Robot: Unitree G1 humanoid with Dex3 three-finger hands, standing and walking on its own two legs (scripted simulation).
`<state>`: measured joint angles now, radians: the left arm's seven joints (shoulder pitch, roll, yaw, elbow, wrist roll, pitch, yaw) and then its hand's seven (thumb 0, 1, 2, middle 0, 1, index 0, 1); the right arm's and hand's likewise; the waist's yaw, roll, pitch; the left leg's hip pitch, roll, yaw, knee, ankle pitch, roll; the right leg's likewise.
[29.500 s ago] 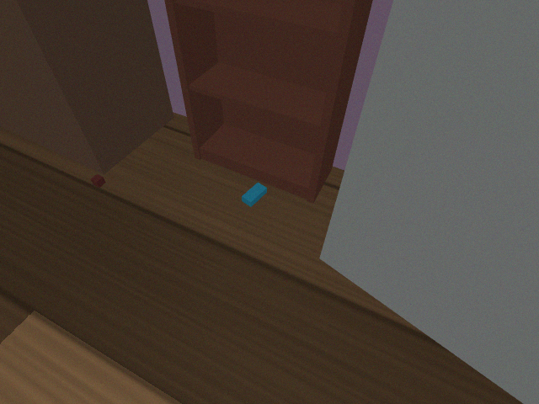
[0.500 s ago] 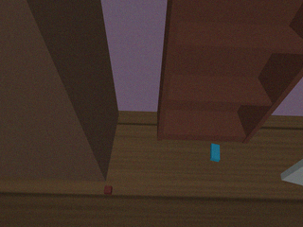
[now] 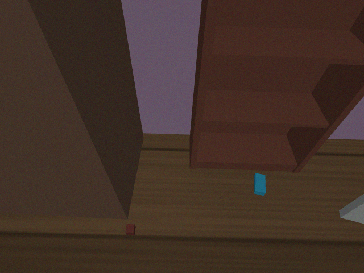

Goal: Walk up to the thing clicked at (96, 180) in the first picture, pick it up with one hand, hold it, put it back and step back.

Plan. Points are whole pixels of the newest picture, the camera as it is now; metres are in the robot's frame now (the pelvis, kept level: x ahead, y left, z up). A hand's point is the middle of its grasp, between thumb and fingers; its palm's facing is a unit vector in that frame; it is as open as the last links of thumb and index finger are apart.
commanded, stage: stand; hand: left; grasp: from above
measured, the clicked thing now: (130, 229) +0.44 +0.25 -0.76
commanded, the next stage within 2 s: rise first in 0.56 s
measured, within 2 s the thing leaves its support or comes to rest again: neither
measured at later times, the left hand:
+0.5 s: hand out of the picture +0.07 +0.25 -0.16, palm faces -0.03 -0.94 -0.34, open 7.4 cm
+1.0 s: hand (81, 271) +0.16 +0.25 -0.18, palm faces -0.06 -0.93 -0.36, open 10.3 cm
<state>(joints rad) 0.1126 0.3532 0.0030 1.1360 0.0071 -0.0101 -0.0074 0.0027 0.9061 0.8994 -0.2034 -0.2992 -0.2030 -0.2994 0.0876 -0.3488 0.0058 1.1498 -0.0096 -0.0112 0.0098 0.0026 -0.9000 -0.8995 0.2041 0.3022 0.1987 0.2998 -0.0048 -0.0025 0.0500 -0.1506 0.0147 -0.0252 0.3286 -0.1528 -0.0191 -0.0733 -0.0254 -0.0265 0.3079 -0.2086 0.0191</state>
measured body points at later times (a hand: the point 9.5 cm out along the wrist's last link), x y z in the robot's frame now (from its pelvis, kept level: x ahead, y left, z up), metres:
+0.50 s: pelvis +0.00 +0.00 +0.00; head +0.02 +0.00 +0.45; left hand +0.07 +0.30 -0.13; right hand +0.08 -0.30 -0.13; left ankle +0.02 +0.13 -0.75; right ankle -0.03 -0.13 -0.75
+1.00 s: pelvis -0.01 +0.00 -0.03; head +0.06 +0.01 +0.42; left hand +0.17 +0.30 -0.15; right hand +0.08 -0.27 -0.15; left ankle +0.02 +0.13 -0.75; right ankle -0.03 -0.13 -0.75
